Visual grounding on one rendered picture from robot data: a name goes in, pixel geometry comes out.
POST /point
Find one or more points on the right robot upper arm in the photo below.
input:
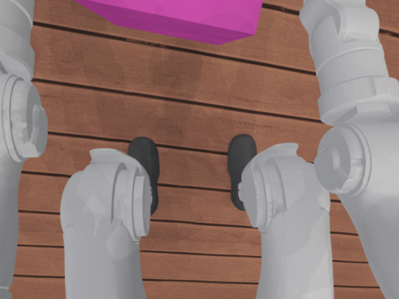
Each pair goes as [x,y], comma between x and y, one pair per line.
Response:
[359,162]

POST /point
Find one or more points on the left robot forearm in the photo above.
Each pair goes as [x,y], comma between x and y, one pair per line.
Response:
[16,22]

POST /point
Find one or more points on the left robot upper arm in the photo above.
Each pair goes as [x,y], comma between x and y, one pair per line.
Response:
[23,135]

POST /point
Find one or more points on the robot thigh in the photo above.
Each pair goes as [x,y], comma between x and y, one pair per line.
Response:
[112,210]
[296,260]

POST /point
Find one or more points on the robot left thigh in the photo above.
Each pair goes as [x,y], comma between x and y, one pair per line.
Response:
[112,210]

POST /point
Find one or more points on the robot right thigh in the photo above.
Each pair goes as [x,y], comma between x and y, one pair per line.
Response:
[296,260]

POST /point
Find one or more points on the carton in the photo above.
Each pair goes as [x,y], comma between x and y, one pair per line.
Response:
[210,21]

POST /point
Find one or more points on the right robot forearm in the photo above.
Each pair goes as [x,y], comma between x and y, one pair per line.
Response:
[349,61]

